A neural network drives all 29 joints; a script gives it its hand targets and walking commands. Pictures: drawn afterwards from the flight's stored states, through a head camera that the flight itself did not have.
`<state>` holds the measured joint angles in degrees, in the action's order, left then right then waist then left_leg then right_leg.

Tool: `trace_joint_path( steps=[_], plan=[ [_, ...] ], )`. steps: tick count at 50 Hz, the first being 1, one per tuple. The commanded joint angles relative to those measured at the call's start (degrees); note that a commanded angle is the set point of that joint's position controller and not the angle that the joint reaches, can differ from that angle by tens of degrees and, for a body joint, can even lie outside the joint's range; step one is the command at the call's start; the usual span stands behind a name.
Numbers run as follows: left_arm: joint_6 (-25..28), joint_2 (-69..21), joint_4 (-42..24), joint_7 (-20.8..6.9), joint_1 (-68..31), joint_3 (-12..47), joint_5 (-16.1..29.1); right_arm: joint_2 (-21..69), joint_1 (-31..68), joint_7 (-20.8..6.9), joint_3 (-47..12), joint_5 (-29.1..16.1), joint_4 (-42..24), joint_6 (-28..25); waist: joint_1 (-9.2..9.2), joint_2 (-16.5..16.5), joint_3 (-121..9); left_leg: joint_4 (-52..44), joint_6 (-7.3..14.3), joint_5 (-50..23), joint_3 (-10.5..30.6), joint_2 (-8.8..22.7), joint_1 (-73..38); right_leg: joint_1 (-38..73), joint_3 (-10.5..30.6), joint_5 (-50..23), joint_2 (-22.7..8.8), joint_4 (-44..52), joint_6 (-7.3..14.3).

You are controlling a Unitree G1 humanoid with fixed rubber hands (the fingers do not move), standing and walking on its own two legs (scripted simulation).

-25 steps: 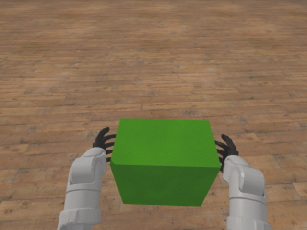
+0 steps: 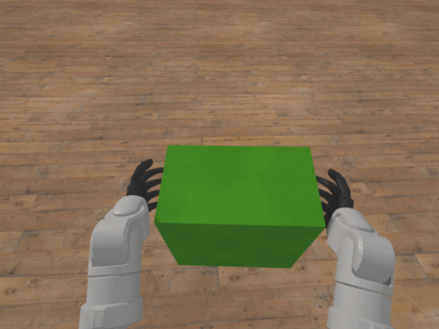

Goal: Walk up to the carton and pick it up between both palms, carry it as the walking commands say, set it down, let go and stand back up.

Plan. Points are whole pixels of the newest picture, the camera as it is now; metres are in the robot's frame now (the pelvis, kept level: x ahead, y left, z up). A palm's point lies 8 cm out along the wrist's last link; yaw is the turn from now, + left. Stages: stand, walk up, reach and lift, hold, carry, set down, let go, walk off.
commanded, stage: carry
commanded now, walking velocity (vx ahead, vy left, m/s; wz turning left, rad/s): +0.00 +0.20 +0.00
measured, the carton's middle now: (235, 213) +0.34 +0.00 +0.04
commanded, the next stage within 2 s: none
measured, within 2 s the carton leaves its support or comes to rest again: neither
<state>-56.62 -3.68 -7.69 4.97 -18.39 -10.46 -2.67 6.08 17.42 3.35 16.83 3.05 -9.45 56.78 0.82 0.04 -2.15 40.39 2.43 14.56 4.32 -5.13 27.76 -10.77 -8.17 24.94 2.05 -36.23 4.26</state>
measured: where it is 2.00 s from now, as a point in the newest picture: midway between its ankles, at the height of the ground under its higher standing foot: outside the picture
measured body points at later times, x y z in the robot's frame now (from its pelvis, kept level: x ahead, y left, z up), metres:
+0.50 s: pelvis +0.03 +0.13 +0.01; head +0.02 +0.17 +0.46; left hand +0.27 +0.33 +0.09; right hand +0.31 -0.01 +0.12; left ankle +0.07 +0.20 -0.72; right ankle -0.01 -0.01 -0.69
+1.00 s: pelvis -0.03 +0.25 +0.01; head -0.04 +0.30 +0.46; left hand +0.20 +0.46 +0.08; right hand +0.24 +0.12 +0.11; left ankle +0.04 +0.25 -0.72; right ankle -0.10 +0.07 -0.63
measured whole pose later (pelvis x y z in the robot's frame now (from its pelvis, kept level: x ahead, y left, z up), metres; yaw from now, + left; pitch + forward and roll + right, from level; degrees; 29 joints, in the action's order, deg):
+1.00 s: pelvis -0.03 +0.25 +0.01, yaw +5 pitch +3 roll -7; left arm -68.3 -7.2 -29.2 6.0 -1.4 -7.7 -2.5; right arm 7.3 1.8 1.6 10.8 2.6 -26.1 66.0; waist 1.1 0.4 -4.3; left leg 31.6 7.4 9.7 -2.6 -2.5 25.0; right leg -23.6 -8.3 28.7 -4.5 -62.3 -3.2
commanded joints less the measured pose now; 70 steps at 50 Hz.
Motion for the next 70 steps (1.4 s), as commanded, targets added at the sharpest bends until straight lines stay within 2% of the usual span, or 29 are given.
trace_joint_path(
  steps=[1,6,9,11,12,13,24,29,33,35,37,38,41,47,50,51,52,53,54,56,58,59,60,61,62,64,67,69,70],
  plan=[
    [-7.9,-42.4,-13.0,-2.4,6.2,34.4,9.2,39.7,-0.6,-3.0,-44.6,-13.1,-7.4,9.8,0.77,-6.9,-14.0,13.8,-2.2,10.5,-6.6,9.1,14.9,15.4,13.4,-53.3,-26.5,5.1,3.2],
    [-10.2,-38.8,-22.7,-3.9,-3.6,36.5,11.1,39.9,7.0,-4.3,-48.2,-15.0,-13.5,11.8,0.82,-12.3,-11.9,1.8,-1.9,9.6,-11.9,5.1,7.4,14.1,8.8,-72.0,-21.0,0.3,-1.6],
    [-8.4,-45.2,-29.8,-5.4,-9.4,41.1,15.0,46.3,11.6,-5.2,-52.0,-17.5,-22.2,9.6,-0.57,-14.0,-19.4,-9.3,-1.6,-6.7,-9.9,4.2,-8.9,9.4,3.2,-69.5,-18.1,-6.4,-6.0],
    [-6.9,-49.1,-33.2,-6.0,-10.5,43.7,17.0,49.3,12.1,-5.8,-53.1,-18.9,-25.5,7.7,-1.02,-0.5,-26.3,-4.3,2.8,-49.1,0.0,13.5,-23.0,-1.5,-0.6,-41.2,-12.4,-18.0,-8.9],
    [-6.6,-50.5,-35.2,-6.1,-12.8,45.8,18.0,49.8,11.3,-6.2,-52.4,-18.9,-25.4,7.1,-1.23,11.3,-25.1,-7.6,8.0,-64.3,10.0,19.8,-26.4,-10.9,-0.5,-4.4,-5.9,-26.0,-9.3],
    [-6.5,-50.6,-34.4,-6.3,-10.7,46.4,18.1,49.6,10.3,-6.3,-53.2,-19.5,-27.7,6.7,-0.38,14.3,-24.2,-9.7,9.1,-68.3,12.8,21.4,-28.2,-15.0,3.8,17.0,-3.4,-25.2,-7.9],
    [-10.6,-43.9,-30.1,-5.5,-3.8,45.5,15.6,40.1,-1.9,-6.1,-48.4,-13.9,-20.5,10.5,0.34,12.0,-18.5,-12.6,5.4,-25.5,8.6,13.3,-11.3,-0.4,1.7,-1.2,-5.3,5.8,-6.3],
    [-10.4,-45.1,-29.5,-5.8,-6.5,44.5,15.3,41.2,5.1,-6.8,-48.4,-14.3,-22.8,10.3,0.64,-13.0,-14.5,12.8,-2.0,13.6,-4.7,6.8,3.5,2.4,22.8,-22.4,-33.1,17.0,5.5],
    [-11.2,-45.0,-25.6,-6.5,-5.7,42.7,14.6,41.2,6.3,-6.6,-48.3,-14.9,-22.2,10.5,-1.31,-13.0,-8.9,0.5,-1.0,13.7,-4.6,8.5,-9.1,-16.9,10.8,5.9,-25.7,16.1,-2.4],
    [-11.3,-44.2,-25.8,-6.0,-4.7,42.6,14.2,40.8,5.5,-6.3,-48.2,-15.1,-21.8,10.7,-1.04,-2.3,-9.6,-13.6,-0.8,6.9,-0.9,8.8,-10.8,-15.4,4.5,5.2,-18.0,5.2,-5.3],
    [-11.5,-43.6,-27.2,-5.4,-5.4,43.3,14.3,38.3,1.9,-6.3,-46.8,-14.2,-20.6,10.6,-1.10,18.8,-11.5,-24.6,5.1,-7.6,21.3,22.4,-12.5,-21.7,-1.1,13.3,-6.3,-17.7,-9.0],
    [-11.3,-45.5,-28.4,-5.5,-7.5,44.4,15.2,40.0,4.4,-6.8,-47.4,-15.3,-22.4,10.3,-0.79,15.1,-11.7,-24.4,5.5,-6.4,18.6,21.2,-11.4,-20.1,3.1,14.3,-5.8,-25.4,-7.9],
    [-10.6,-50.2,-28.8,-5.5,-10.7,46.2,17.5,42.5,5.2,-7.5,-47.0,-15.8,-24.3,9.8,-0.84,7.6,-11.7,-25.1,-1.4,3.1,9.6,15.8,-13.6,-22.3,5.8,5.4,-7.5,-31.2,-6.0],
    [-9.6,-50.2,-30.3,-4.6,-9.8,48.2,17.9,43.0,2.4,-7.4,-45.5,-15.8,-22.9,8.7,-0.36,14.2,-18.8,-22.1,-10.3,-27.5,3.3,11.7,-24.0,-17.0,2.4,6.8,-4.5,-24.3,-6.7],
    [-9.7,-48.5,-31.1,-4.3,-7.2,48.5,17.6,41.9,2.4,-7.1,-45.7,-15.6,-23.9,8.6,2.23,18.9,-17.3,-23.8,-24.5,-41.6,-5.1,6.9,-14.8,2.5,-6.7,15.7,-0.9,5.3,-6.4],
    [-9.5,-48.1,-32.0,-4.3,-7.4,48.2,17.4,41.8,3.8,-6.9,-46.7,-16.0,-25.5,8.4,4.04,14.5,-17.0,-11.9,-31.3,-43.6,-10.5,2.3,-8.7,11.7,-6.8,13.0,-3.9,22.7,-1.8],
    [-9.0,-48.7,-31.2,-4.5,-9.2,46.7,17.2,43.1,3.5,-6.6,-48.3,-16.7,-26.2,8.3,2.23,-14.2,-18.6,21.4,-25.3,-4.8,-8.3,2.6,-11.2,6.5,2.2,-10.7,-18.2,30.5,0.8],
    [-8.7,-49.6,-29.4,-4.8,-6.7,45.8,16.9,41.8,3.7,-6.6,-48.9,-16.6,-25.9,8.0,1.45,-18.2,-21.1,34.8,-14.4,15.9,5.5,11.1,-4.3,5.3,15.2,-20.8,-29.2,17.0,5.1],
    [-9.0,-47.4,-29.4,-5.1,-4.8,46.1,16.1,40.6,4.7,-6.8,-49.1,-15.8,-25.8,8.0,0.67,-12.8,-18.1,35.9,-8.9,18.6,8.9,13.3,3.9,2.2,21.0,-21.7,-34.2,13.3,6.5],
    [-9.6,-45.2,-31.2,-5.9,-4.8,46.3,16.7,40.2,0.5,-5.8,-46.7,-13.9,-21.8,8.4,-1.16,-5.3,-13.3,13.4,-3.9,17.2,3.7,12.8,9.7,6.1,12.0,-28.3,-30.1,7.4,-0.3],
    [-10.9,-42.8,-27.0,-5.9,-4.0,44.1,15.2,36.7,-0.3,-5.8,-45.7,-13.7,-21.7,9.7,-2.50,-13.1,-9.2,-8.4,-1.9,16.8,-0.9,10.8,-10.9,-11.7,7.7,-20.6,-25.2,3.1,-4.5],
    [-11.1,-42.3,-27.6,-5.9,-5.1,43.7,15.2,37.5,4.7,-5.9,-46.9,-15.1,-24.4,9.6,-1.87,-5.2,-6.4,-13.7,-3.5,11.5,1.4,9.8,-13.6,-16.9,3.0,0.5,-18.0,-4.7,-6.8],
    [-11.6,-41.4,-27.8,-5.5,-4.7,43.6,14.8,35.6,5.5,-5.8,-46.6,-15.3,-24.2,9.8,-0.27,16.2,-6.8,-18.9,-2.4,-12.7,16.5,20.8,-13.9,-23.9,-2.9,12.3,-9.2,-20.6,-9.3],
    [-11.6,-41.7,-28.2,-5.1,-6.0,43.8,14.3,35.2,4.5,-6.3,-45.5,-14.8,-22.5,9.8,-0.24,22.8,-5.2,-22.1,0.2,-16.4,18.3,22.5,-9.0,-25.0,1.9,18.0,-7.1,-29.6,-8.7],
    [-11.1,-43.2,-28.7,-5.0,-8.7,44.1,14.9,36.7,5.4,-7.0,-45.8,-15.0,-22.7,9.8,-0.61,18.6,-5.7,-22.3,0.5,-12.5,16.2,22.1,-8.0,-24.2,5.3,14.7,-7.4,-33.4,-8.2],
    [-10.6,-48.2,-27.1,-5.2,-10.7,44.9,16.5,40.7,7.0,-7.1,-47.0,-15.9,-25.2,9.5,-0.90,6.6,-8.2,-23.3,-4.2,-6.2,12.0,17.3,-10.2,-23.0,7.6,6.0,-7.9,-36.9,-6.7],
    [-10.1,-51.1,-25.5,-5.0,-8.9,46.1,17.3,41.1,6.5,-7.4,-46.0,-16.4,-24.9,9.2,0.27,14.9,-15.1,-22.1,-19.2,-34.4,-2.1,10.8,-17.0,-15.5,-0.2,8.4,-5.8,-28.5,-6.9],
    [-9.5,-50.2,-27.1,-4.5,-8.0,47.4,17.4,41.5,5.1,-7.5,-45.5,-16.0,-23.1,9.0,2.25,19.7,-16.3,-20.1,-29.4,-54.3,-11.9,6.3,-15.7,-3.0,-8.2,17.0,-2.7,-7.2,-8.0],
    [-9.4,-48.8,-27.8,-4.5,-6.9,47.0,17.1,40.8,5.4,-7.2,-45.8,-15.7,-23.8,8.9,4.31,16.8,-15.0,-7.9,-35.3,-61.0,-16.3,2.7,-10.8,5.8,-9.1,18.5,-4.6,12.3,-4.3]
  ],
)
